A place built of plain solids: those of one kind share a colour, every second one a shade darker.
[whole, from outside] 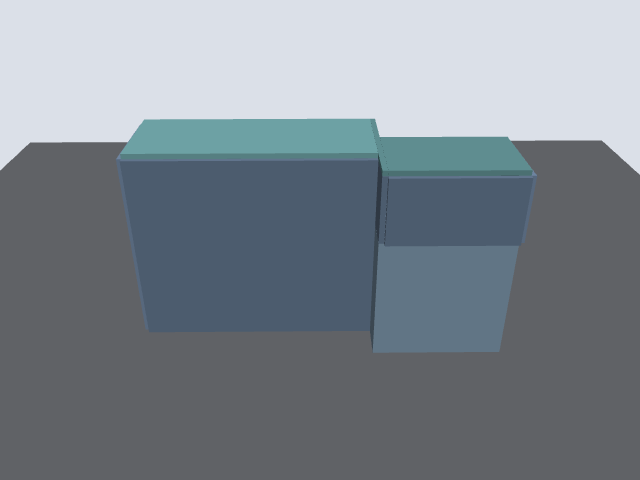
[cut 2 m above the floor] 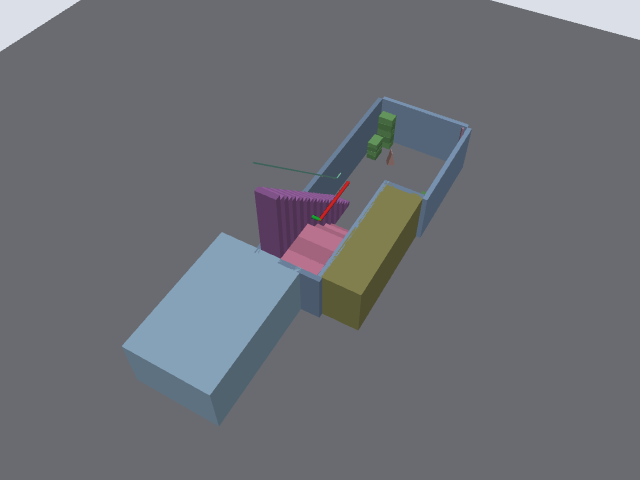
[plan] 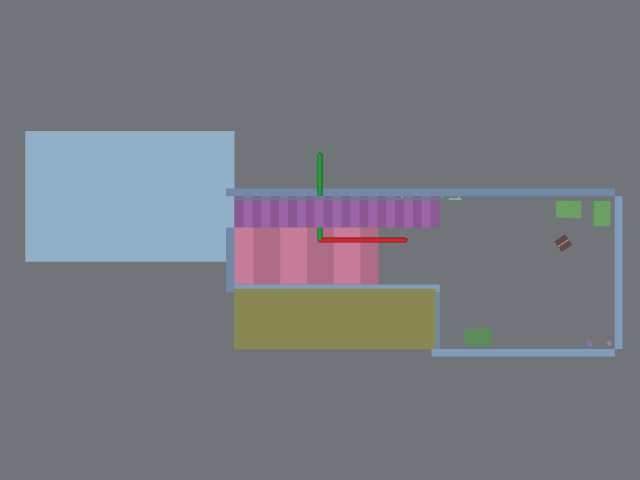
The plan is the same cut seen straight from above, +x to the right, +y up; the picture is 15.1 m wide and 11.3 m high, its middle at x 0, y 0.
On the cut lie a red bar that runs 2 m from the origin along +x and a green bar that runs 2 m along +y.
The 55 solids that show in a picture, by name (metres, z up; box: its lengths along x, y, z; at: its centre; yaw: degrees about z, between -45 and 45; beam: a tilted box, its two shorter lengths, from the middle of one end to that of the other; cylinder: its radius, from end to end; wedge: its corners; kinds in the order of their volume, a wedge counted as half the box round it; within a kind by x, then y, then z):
{
 "floor_1": {"box": [4.93, 3.08, 5.19], "at": [-4.48, 1.03, 2.3]},
 "fill_1": {"box": [4.74, 1.43, 7.5], "at": [0.35, -1.86, 3.7]},
 "wall_1": {"box": [0.18, 3.08, 2.56], "at": [-7.03, 1.03, 6.18]},
 "wall_2": {"box": [4.73, 0.18, 2.56], "at": [-4.58, 2.66, 6.18]},
 "wall_3": {"box": [0.2, 1.52, 7.51], "at": [-2.11, -0.46, 3.7]},
 "wall_4": {"box": [0.2, 1.54, 2.56], "at": [-2.11, 1.8, 6.18]},
 "wall_5": {"box": [4.83, 0.18, 7.51], "at": [0.4, -1.13, 3.7]},
 "wall_6": {"box": [9.15, 0.18, 7.51], "at": [2.36, 1.12, 3.7]},
 "wall_7": {"box": [0.2, 1.52, 7.51], "at": [2.72, -1.81, 3.7]},
 "wall_8": {"box": [4.32, 0.18, 7.51], "at": [4.78, -2.66, 3.7]},
 "wall_9": {"box": [0.18, 3.6, 7.51], "at": [7.03, -0.77, 3.7]},
 "roof_1": {"box": [4.73, 3.08, 0.2], "at": [-4.58, 1.03, 7.56]},
 "roof_2": {"box": [0.2, 5.13, 0.2], "at": [-2.11, 0.0, 7.56]},
 "roof_3": {"box": [8.95, 3.6, 0.2], "at": [2.46, -0.77, 7.56]},
 "mass_1": {"box": [0.46, 1.34, 3.27], "at": [-1.79, -0.37, 1.58]},
 "mass_2": {"box": [0.63, 1.34, 2.66], "at": [-1.25, -0.37, 1.28]},
 "mass_3": {"box": [0.63, 1.34, 2.05], "at": [-0.62, -0.37, 0.97]},
 "mass_4": {"box": [0.63, 1.34, 1.43], "at": [0.01, -0.37, 0.67]},
 "mass_5": {"box": [0.63, 1.34, 0.82], "at": [0.64, -0.37, 0.36]},
 "mass_6": {"box": [0.42, 1.34, 0.41], "at": [1.17, -0.37, 0.16]},
 "tread_1": {"wedge": [[-2.02, 0.29, -0.05], [-2.02, 0.29, 4.69], [-2.02, 1.03, -0.05], [-2.02, 1.03, 4.69], [-1.8, 0.29, -0.05], [-1.8, 0.29, 4.69], [-1.8, 1.03, -0.05], [-1.8, 1.03, 4.69]]},
 "tread_2": {"wedge": [[-1.8, 0.29, -0.05], [-1.8, 0.29, 4.49], [-1.8, 1.03, -0.05], [-1.8, 1.03, 4.49], [-1.59, 0.29, -0.05], [-1.59, 0.29, 4.49], [-1.59, 1.03, -0.05], [-1.59, 1.03, 4.49]]},
 "tread_3": {"wedge": [[-1.6, 0.29, -0.05], [-1.6, 0.29, 4.28], [-1.59, 1.03, -0.05], [-1.59, 1.03, 4.28], [-1.38, 0.29, -0.05], [-1.38, 0.29, 4.28], [-1.38, 1.03, -0.05], [-1.38, 1.03, 4.28]]},
 "tread_4": {"wedge": [[-1.39, 0.29, -0.05], [-1.39, 0.29, 4.08], [-1.39, 1.03, -0.05], [-1.39, 1.03, 4.08], [-1.17, 0.29, -0.05], [-1.17, 0.29, 4.08], [-1.17, 1.03, -0.05], [-1.17, 1.03, 4.08]]},
 "tread_5": {"wedge": [[-1.18, 0.29, -0.05], [-1.18, 0.29, 3.88], [-1.18, 1.03, -0.05], [-1.18, 1.03, 3.88], [-0.96, 0.29, -0.05], [-0.96, 0.29, 3.88], [-0.96, 1.03, -0.05], [-0.96, 1.03, 3.88]]},
 "tread_6": {"wedge": [[-0.97, 0.29, -0.05], [-0.97, 0.29, 3.67], [-0.97, 1.03, -0.05], [-0.97, 1.03, 3.67], [-0.76, 0.29, -0.05], [-0.76, 0.29, 3.67], [-0.75, 1.03, -0.05], [-0.75, 1.03, 3.67]]},
 "tread_7": {"wedge": [[-0.76, 0.29, -0.05], [-0.76, 0.29, 3.47], [-0.76, 1.03, -0.05], [-0.76, 1.03, 3.47], [-0.54, 0.29, -0.05], [-0.54, 0.29, 3.47], [-0.54, 1.03, -0.05], [-0.54, 1.03, 3.47]]},
 "tread_8": {"wedge": [[-0.55, 0.29, -0.05], [-0.55, 0.29, 3.26], [-0.55, 1.03, -0.05], [-0.55, 1.03, 3.26], [-0.33, 0.29, -0.05], [-0.33, 0.29, 3.26], [-0.33, 1.03, -0.05], [-0.33, 1.03, 3.26]]},
 "tread_9": {"wedge": [[-0.34, 0.29, -0.05], [-0.34, 0.29, 3.06], [-0.34, 1.03, -0.05], [-0.34, 1.03, 3.06], [-0.13, 1.03, -0.05], [-0.13, 1.03, 3.06], [-0.12, 0.29, -0.05], [-0.12, 0.29, 3.06]]},
 "tread_10": {"wedge": [[-0.13, 0.29, -0.05], [-0.13, 0.29, 2.86], [-0.13, 1.03, -0.05], [-0.13, 1.03, 2.86], [0.09, 0.29, -0.05], [0.09, 0.29, 2.86], [0.09, 1.03, -0.05], [0.09, 1.03, 2.86]]},
 "tread_11": {"wedge": [[0.08, 1.03, -0.05], [0.08, 1.03, 2.65], [0.09, 0.29, -0.05], [0.09, 0.29, 2.65], [0.3, 0.29, -0.05], [0.3, 0.29, 2.65], [0.3, 1.03, -0.05], [0.3, 1.03, 2.65]]},
 "tread_12": {"wedge": [[0.29, 0.29, -0.05], [0.29, 0.29, 2.45], [0.3, 1.03, -0.05], [0.3, 1.03, 2.45], [0.51, 0.29, -0.05], [0.51, 0.29, 2.45], [0.51, 1.03, -0.05], [0.51, 1.03, 2.45]]},
 "tread_13": {"wedge": [[0.5, 1.03, -0.05], [0.5, 1.03, 2.24], [0.51, 0.29, -0.05], [0.51, 0.29, 2.24], [0.72, 0.29, -0.05], [0.72, 0.29, 2.25], [0.72, 1.03, -0.05], [0.72, 1.03, 2.24]]},
 "tread_14": {"wedge": [[0.71, 0.29, -0.05], [0.71, 0.29, 2.04], [0.71, 1.03, -0.05], [0.71, 1.03, 2.04], [0.93, 0.29, -0.05], [0.93, 0.29, 2.04], [0.93, 1.03, -0.05], [0.93, 1.03, 2.04]]},
 "tread_15": {"wedge": [[0.92, 0.29, -0.05], [0.92, 0.29, 1.84], [0.92, 1.03, -0.05], [0.92, 1.03, 1.83], [1.14, 0.29, -0.05], [1.14, 0.29, 1.84], [1.14, 1.03, -0.05], [1.14, 1.03, 1.84]]},
 "tread_16": {"wedge": [[1.13, 1.03, -0.05], [1.13, 1.03, 1.63], [1.14, 0.29, -0.05], [1.14, 0.29, 1.63], [1.35, 0.29, -0.05], [1.35, 0.29, 1.63], [1.35, 1.03, -0.05], [1.35, 1.03, 1.63]]},
 "tread_17": {"wedge": [[1.34, 0.29, -0.05], [1.34, 0.29, 1.43], [1.34, 1.03, -0.05], [1.34, 1.03, 1.43], [1.55, 1.03, -0.05], [1.55, 1.03, 1.43], [1.56, 0.29, -0.05], [1.56, 0.29, 1.43]]},
 "tread_18": {"wedge": [[1.55, 0.29, -0.05], [1.55, 0.29, 1.22], [1.55, 1.03, -0.05], [1.55, 1.03, 1.22], [1.77, 0.29, -0.05], [1.77, 0.29, 1.22], [1.77, 1.03, -0.05], [1.77, 1.03, 1.22]]},
 "tread_19": {"wedge": [[1.76, 0.29, -0.05], [1.76, 0.29, 1.02], [1.76, 1.03, -0.05], [1.76, 1.03, 1.02], [1.98, 0.29, -0.05], [1.98, 0.29, 1.02], [1.98, 1.03, -0.05], [1.98, 1.03, 1.02]]},
 "tread_20": {"wedge": [[1.97, 0.29, -0.05], [1.97, 0.29, 0.82], [1.97, 1.03, -0.05], [1.97, 1.03, 0.82], [2.19, 0.29, -0.05], [2.19, 0.29, 0.82], [2.19, 1.03, -0.05], [2.19, 1.03, 0.82]]},
 "tread_21": {"wedge": [[2.18, 0.29, -0.05], [2.18, 0.29, 0.61], [2.18, 1.03, -0.05], [2.18, 1.03, 0.61], [2.4, 0.29, -0.05], [2.4, 0.29, 0.61], [2.4, 1.03, -0.05], [2.4, 1.03, 0.61]]},
 "tread_22": {"wedge": [[2.39, 0.29, -0.05], [2.39, 0.29, 0.41], [2.39, 1.03, -0.05], [2.39, 1.03, 0.41], [2.61, 0.29, -0.05], [2.61, 0.29, 0.41], [2.61, 1.03, -0.05], [2.61, 1.03, 0.41]]},
 "tread_23": {"wedge": [[2.6, 0.29, -0.05], [2.6, 0.29, 0.2], [2.6, 1.03, -0.05], [2.6, 1.03, 0.2], [2.82, 0.29, -0.05], [2.82, 0.29, 0.2], [2.82, 1.03, -0.05], [2.82, 1.03, 0.21]]},
 "crate_1": {"box": [0.6, 0.4, 0.3], "at": [3.73, -2.3, 0.75], "yaw": 1.0},
 "crate_2": {"box": [0.6, 0.4, 0.25], "at": [5.85, 0.73, 0.07], "yaw": 0.3},
 "crate_3": {"box": [0.6, 0.4, 0.2], "at": [5.86, 0.72, 0.7], "yaw": -1.8},
 "crate_4": {"box": [0.6, 0.4, 0.2], "at": [5.86, 0.73, 0.3], "yaw": 1.5},
 "crate_5": {"box": [0.6, 0.4, 0.2], "at": [5.86, 0.73, 0.5], "yaw": 1.9},
 "crate_6": {"box": [0.4, 0.6, 0.3], "at": [6.63, 0.62, 0.45], "yaw": -0.5},
 "crate_7": {"box": [0.4, 0.6, 0.35], "at": [6.64, 0.62, 0.12], "yaw": 0.1},
 "crate_8": {"box": [0.4, 0.6, 0.3], "at": [6.64, 0.62, 0.75], "yaw": 0.1},
 "crate_9": {"box": [0.4, 0.6, 0.3], "at": [6.64, 0.62, 1.05], "yaw": 1.0},
 "crate_10": {"box": [0.4, 0.6, 0.3], "at": [6.64, 0.62, 1.35]},
 "guard_rail_1": {"wedge": [[-2.01, 0.95, 5.79], [-2.01, 0.95, 5.84], [-2.01, 0.99, 5.79], [-2.01, 0.99, 5.84], [3.03, 0.95, 0.89], [3.03, 0.95, 0.95], [3.03, 0.99, 0.89], [3.03, 0.99, 0.95]]},
 "sign_1": {"wedge": [[5.52, -0.03, 0.0], [5.59, -0.14, 0.62], [5.61, -0.17, 0.62], [5.69, -0.28, 0.0], [5.77, 0.13, 0.0], [5.84, 0.02, 0.62], [5.86, 0.0, 0.62], [5.94, -0.11, 0.0]]}
}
